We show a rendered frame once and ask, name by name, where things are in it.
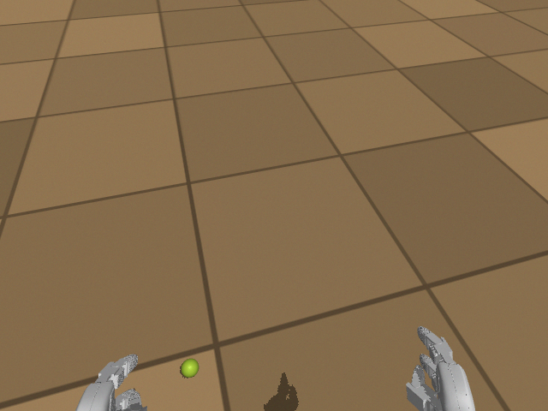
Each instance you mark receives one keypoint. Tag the ball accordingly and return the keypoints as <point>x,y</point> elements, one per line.
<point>190,368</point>

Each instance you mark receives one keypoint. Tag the right robot hand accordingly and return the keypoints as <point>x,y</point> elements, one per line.
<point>449,380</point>

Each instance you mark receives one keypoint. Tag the left robot hand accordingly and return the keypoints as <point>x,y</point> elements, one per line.
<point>100,396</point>

